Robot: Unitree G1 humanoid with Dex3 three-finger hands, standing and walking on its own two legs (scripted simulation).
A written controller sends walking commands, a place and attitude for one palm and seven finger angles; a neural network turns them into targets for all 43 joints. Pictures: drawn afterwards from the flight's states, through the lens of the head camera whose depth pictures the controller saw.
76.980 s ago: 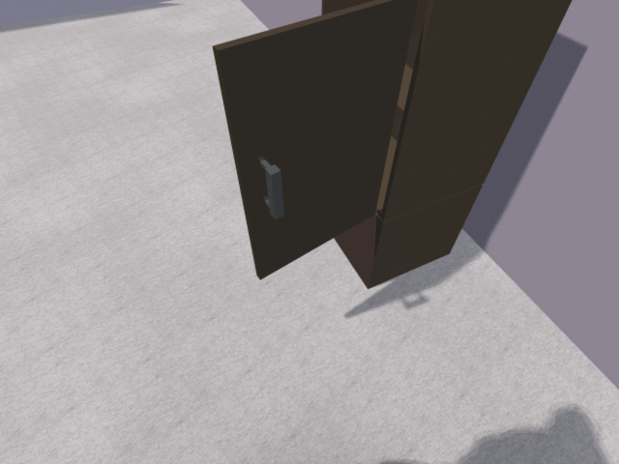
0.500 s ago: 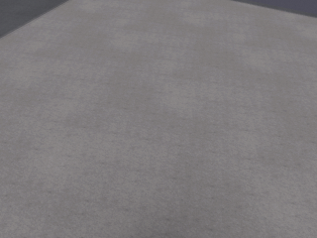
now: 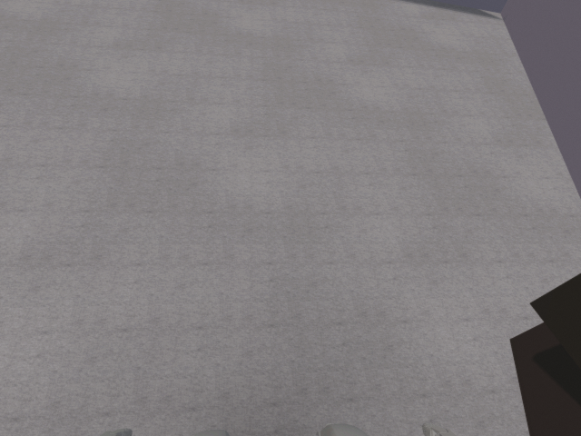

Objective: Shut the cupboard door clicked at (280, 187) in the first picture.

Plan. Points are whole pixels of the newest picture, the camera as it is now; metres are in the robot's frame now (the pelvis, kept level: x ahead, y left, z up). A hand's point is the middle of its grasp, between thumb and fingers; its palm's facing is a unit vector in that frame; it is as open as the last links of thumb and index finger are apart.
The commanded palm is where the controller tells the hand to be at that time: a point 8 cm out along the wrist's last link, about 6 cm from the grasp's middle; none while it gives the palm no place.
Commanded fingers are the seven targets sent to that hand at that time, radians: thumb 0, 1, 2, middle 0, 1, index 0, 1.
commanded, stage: turn to face it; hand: left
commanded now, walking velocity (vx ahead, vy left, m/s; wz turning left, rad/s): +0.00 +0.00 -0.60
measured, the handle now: out of the picture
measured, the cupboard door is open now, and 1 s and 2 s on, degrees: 30 30 30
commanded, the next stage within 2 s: take the last steps up to it in 1.80 s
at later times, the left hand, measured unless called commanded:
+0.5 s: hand (194, 414) +0.16 +0.14 -0.15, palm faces -0.28 -0.93 -0.24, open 7.4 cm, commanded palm none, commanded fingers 0.00 0.90 0.90 -0.20 -0.30 -0.20 -0.30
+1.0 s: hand (226, 352) +0.25 +0.11 -0.15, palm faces -0.56 -0.80 -0.23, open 7.4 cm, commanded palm none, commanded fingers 0.00 0.90 0.90 -0.20 -0.30 -0.20 -0.30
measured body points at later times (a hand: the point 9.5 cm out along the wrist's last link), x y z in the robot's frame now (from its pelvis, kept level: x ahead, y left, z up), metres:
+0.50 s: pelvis +0.02 -0.02 +0.00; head +0.07 -0.04 +0.45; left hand +0.18 +0.19 -0.13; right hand +0.01 -0.30 -0.14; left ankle +0.04 +0.12 -0.67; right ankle -0.02 -0.13 -0.73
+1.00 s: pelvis +0.04 +0.00 +0.01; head +0.09 -0.02 +0.45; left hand +0.28 +0.16 -0.13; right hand -0.06 -0.24 -0.13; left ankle +0.08 +0.11 -0.73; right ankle -0.05 -0.11 -0.69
